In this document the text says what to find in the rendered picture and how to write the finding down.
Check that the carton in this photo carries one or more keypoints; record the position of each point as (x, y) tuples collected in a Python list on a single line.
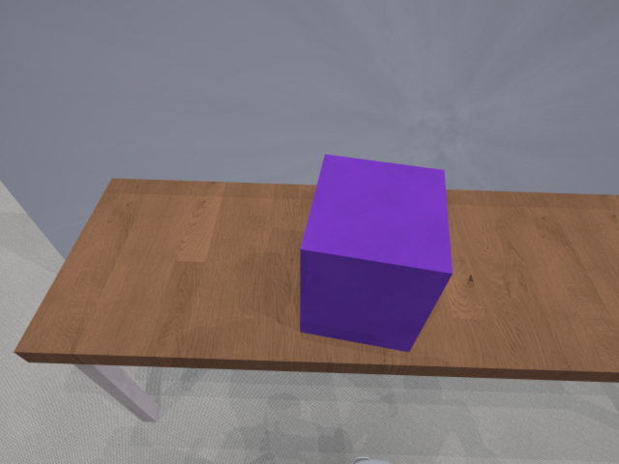
[(376, 253)]

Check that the table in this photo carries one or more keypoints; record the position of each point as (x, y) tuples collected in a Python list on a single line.
[(207, 275)]

